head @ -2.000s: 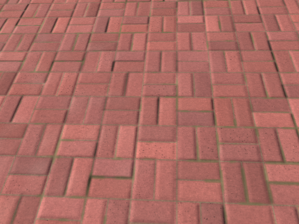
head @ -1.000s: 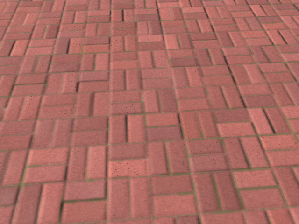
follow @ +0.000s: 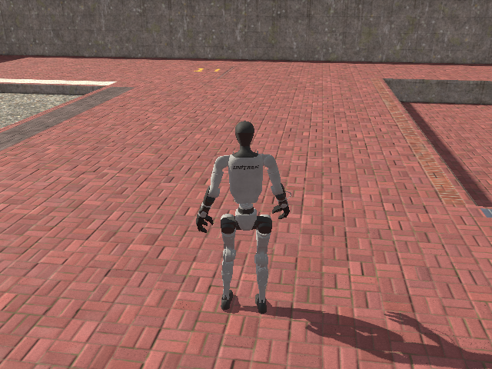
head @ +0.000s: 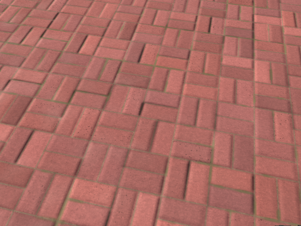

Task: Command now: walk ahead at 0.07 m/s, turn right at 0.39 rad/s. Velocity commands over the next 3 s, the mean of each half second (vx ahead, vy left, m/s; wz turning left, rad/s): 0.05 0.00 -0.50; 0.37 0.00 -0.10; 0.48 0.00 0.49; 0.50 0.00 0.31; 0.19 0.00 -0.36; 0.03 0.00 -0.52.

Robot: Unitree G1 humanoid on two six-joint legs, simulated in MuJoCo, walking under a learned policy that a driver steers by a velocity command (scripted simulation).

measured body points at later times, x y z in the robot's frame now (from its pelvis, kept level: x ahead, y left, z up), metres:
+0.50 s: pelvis +0.03 -0.01 -0.01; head +0.06 -0.03 +0.44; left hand +0.27 +0.21 -0.09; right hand +0.07 -0.33 -0.12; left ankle +0.07 +0.13 -0.74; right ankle -0.01 -0.10 -0.74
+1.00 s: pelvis +0.22 -0.07 -0.02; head +0.25 -0.09 +0.43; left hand +0.31 +0.21 -0.14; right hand +0.35 -0.36 -0.10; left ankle +0.39 -0.02 -0.73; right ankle -0.01 -0.10 -0.74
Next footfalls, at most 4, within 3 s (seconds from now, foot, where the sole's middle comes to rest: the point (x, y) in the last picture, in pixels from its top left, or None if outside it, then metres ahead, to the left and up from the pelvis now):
0.04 left None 0.10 0.13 -0.78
0.50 right None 0.02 -0.12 -0.78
1.02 left None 0.42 -0.03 -0.78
1.48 right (228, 183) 0.65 -0.29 -0.78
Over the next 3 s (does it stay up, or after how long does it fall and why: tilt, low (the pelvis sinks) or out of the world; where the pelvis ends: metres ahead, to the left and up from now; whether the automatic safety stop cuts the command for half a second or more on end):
stays up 0.96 -0.08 0.00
